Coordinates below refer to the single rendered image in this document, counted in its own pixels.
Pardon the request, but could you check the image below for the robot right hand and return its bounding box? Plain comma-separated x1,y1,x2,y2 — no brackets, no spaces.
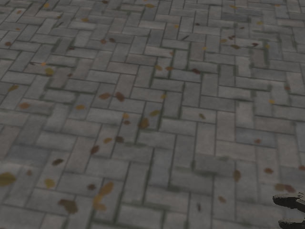
271,192,305,229

